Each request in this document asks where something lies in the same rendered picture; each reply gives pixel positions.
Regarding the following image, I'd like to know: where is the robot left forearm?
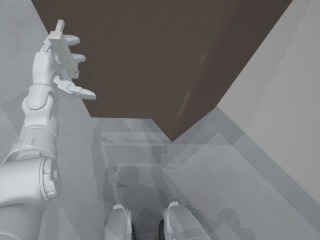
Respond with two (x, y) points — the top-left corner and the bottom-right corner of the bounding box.
(0, 84), (59, 165)

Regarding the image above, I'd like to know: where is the left robot hand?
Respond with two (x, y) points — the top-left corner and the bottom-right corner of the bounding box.
(32, 34), (96, 100)

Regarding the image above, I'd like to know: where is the robot left thigh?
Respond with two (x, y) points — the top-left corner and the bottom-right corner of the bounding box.
(97, 208), (132, 240)

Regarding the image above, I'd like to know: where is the cupboard door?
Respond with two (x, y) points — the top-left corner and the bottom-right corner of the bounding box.
(31, 0), (223, 120)

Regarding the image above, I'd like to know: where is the handle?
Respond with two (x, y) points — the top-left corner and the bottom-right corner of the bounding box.
(48, 19), (79, 79)

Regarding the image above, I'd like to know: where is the robot left shin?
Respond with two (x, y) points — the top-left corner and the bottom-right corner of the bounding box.
(113, 204), (132, 240)

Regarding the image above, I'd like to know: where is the left robot upper arm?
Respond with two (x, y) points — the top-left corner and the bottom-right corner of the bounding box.
(0, 156), (63, 240)

